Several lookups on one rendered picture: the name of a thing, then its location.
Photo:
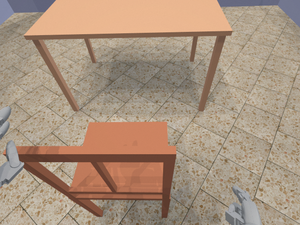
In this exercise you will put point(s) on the chair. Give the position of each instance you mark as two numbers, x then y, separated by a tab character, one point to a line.
118	161

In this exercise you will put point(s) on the table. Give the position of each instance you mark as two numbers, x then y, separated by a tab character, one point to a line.
86	19

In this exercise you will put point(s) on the robot left hand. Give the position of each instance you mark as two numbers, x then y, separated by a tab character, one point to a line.
10	169

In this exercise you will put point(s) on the robot right hand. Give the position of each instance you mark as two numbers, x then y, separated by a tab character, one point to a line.
247	213

